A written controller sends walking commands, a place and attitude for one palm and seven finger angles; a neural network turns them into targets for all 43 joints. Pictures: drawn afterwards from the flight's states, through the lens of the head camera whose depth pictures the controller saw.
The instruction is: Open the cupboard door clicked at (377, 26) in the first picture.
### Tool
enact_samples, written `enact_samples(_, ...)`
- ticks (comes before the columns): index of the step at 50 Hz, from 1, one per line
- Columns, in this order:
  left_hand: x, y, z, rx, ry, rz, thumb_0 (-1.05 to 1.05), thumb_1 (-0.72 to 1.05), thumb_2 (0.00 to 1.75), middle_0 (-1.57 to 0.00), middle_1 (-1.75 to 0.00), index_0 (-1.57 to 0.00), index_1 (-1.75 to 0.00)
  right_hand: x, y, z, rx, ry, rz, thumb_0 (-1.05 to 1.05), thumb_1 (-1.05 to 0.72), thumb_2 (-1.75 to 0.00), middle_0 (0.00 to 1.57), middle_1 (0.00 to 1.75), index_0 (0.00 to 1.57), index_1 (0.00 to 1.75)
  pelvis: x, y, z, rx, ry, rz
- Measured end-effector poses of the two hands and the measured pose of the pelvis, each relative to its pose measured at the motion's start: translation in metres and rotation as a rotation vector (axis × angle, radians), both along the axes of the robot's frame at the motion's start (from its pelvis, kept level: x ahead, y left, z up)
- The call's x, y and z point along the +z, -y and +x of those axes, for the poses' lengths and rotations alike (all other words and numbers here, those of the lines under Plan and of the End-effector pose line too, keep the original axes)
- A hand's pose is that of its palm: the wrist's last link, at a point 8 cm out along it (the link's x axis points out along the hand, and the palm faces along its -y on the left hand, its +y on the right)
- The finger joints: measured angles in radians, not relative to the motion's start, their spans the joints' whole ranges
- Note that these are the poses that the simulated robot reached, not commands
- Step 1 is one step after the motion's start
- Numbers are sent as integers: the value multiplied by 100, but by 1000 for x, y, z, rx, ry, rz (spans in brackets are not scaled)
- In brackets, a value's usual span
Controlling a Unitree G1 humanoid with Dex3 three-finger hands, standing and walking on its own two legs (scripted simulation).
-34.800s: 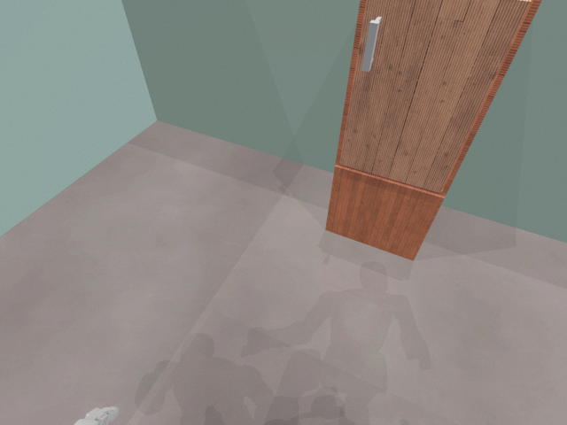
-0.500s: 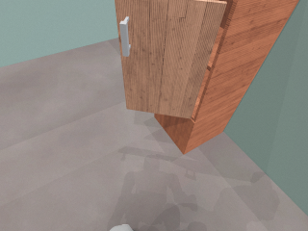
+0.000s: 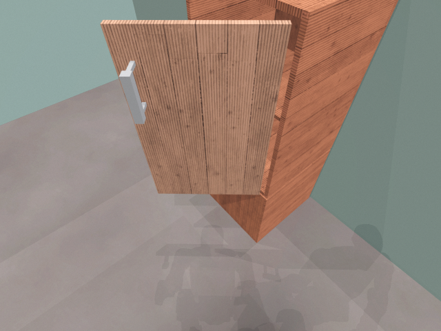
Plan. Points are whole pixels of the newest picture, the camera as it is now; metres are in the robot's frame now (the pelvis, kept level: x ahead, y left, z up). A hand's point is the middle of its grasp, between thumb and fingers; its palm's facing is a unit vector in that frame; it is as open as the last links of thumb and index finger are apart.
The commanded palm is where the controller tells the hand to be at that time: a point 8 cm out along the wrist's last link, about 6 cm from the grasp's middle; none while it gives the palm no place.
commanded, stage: come to a stop and stand still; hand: left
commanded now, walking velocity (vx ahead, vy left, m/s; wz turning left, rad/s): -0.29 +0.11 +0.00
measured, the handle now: (135, 93) +0.57 +0.21 +0.12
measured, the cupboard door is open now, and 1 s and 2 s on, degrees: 49 49 49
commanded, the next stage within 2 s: look again from close up in 1.12 s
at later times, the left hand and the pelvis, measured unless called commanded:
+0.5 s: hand out of the picture +0.00 +0.21 -0.17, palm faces +0.09 -0.98 -0.20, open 7.3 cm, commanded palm none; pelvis -0.02 +0.02 +0.01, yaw +1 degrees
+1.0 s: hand out of the picture -0.07 +0.12 -0.17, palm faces +0.07 -0.99 -0.15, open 7.3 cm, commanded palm none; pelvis -0.04 -0.03 +0.01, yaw +2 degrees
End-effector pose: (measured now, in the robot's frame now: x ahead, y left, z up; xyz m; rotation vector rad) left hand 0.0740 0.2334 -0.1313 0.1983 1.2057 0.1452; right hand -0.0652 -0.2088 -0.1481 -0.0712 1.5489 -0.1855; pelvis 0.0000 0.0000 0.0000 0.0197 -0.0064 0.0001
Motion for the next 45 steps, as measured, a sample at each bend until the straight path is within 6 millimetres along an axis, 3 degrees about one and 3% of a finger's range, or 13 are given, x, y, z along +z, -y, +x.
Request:
enact_samples(6, -7, 19, 11, 0, -4, -35, 0, 91, 90, -20, -30, -20, -29, -4, -1, 18, -11, -11, 6, 0, -91, -90, 20, 30, 20, 30, -2, 1, 2, 40, -8, -25)
enact_samples(10, -15, 15, 3, 51, 22, -69, -1, 92, 90, -20, -30, -21, -29, 2, 1, 40, 34, 43, -35, 0, -90, -90, 20, 30, 20, 30, -3, -7, -9, 54, -1, -31)
enact_samples(18, -13, -21, -39, 104, -52, -60, -1, 93, 90, -20, -30, -20, -29, 18, -8, 74, 96, 203, -91, 0, -90, -90, 20, 30, 20, 30, 4, -25, -19, 41, -8, -29)
enact_samples(24, -7, -26, -81, 120, -145, -39, 0, 92, 90, -20, -30, -20, -29, 19, -6, 84, 115, 238, -85, 1, -93, -90, 20, 30, 20, 30, 9, -25, -22, 30, -19, -20)
enact_samples(31, -3, -5, -113, 92, -217, -20, 0, 91, 90, -20, -30, -20, -29, 8, 10, 66, 62, 221, -53, 0, -92, -90, 20, 30, 20, 30, 7, -9, -32, 13, -9, -14)
enact_samples(45, -5, 50, -138, 95, -220, -74, 2, 93, 90, -20, -30, -20, -29, 7, 23, -6, 47, 54, -3, 0, -91, -90, 20, 30, 20, 30, 11, 21, -42, 30, 25, -10)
